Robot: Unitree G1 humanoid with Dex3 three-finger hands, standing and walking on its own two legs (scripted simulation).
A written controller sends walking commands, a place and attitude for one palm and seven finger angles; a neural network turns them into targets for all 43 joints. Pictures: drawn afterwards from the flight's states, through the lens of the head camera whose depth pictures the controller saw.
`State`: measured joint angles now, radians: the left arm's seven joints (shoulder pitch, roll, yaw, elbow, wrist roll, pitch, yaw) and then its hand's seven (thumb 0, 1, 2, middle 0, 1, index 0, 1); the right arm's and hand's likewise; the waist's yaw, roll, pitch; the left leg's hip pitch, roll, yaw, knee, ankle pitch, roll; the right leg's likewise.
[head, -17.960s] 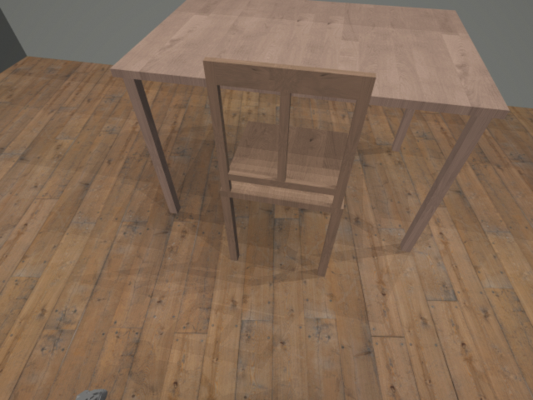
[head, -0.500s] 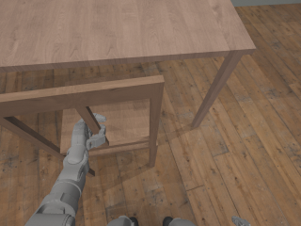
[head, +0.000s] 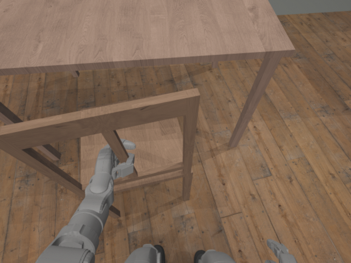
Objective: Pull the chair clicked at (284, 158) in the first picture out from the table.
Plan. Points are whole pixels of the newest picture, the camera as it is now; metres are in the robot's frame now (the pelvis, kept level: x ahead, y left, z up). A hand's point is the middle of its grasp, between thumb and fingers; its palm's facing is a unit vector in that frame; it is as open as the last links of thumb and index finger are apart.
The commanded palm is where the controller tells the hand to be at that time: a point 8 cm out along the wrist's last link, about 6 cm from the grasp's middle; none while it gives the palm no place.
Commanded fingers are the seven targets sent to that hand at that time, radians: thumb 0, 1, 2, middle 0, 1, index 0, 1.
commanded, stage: step backward, pulling the chair out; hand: left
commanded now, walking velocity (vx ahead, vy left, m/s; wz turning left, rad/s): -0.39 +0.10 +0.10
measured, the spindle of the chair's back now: (123, 157) +0.38 +0.15 -0.08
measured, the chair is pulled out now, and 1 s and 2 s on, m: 0.14 0.31 0.45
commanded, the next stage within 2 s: none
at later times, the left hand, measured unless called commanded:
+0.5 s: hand (129, 192) +0.28 +0.12 -0.06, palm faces +0.03 -0.98 -0.18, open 5.4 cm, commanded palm +0.25 +0.17 -0.06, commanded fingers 0.00 0.90 0.90 -0.50 -1.45 -0.50 -1.45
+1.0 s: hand (126, 234) +0.19 +0.12 -0.06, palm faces +0.00 -0.98 -0.18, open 5.4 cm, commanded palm +0.17 +0.17 -0.06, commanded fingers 0.00 0.90 0.90 -0.50 -1.45 -0.50 -1.45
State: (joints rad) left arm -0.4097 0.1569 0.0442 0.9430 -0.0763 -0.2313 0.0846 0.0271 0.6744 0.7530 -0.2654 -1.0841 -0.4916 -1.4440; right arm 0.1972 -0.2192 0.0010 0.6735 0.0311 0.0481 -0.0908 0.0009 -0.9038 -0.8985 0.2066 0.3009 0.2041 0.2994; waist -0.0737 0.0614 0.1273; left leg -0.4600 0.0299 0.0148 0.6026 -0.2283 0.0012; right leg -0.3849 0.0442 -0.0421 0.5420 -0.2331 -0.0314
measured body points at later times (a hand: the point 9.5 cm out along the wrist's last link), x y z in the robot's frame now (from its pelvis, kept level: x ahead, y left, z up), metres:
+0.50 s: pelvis -0.08 -0.02 +0.00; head +0.01 -0.03 +0.44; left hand +0.27 +0.17 -0.05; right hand +0.02 -0.26 -0.14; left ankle +0.00 +0.12 -0.73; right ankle -0.05 -0.11 -0.73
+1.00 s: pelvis -0.16 +0.00 -0.01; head -0.09 -0.02 +0.44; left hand +0.18 +0.17 -0.05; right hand -0.04 -0.25 -0.14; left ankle -0.13 +0.14 -0.73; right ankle -0.05 -0.11 -0.73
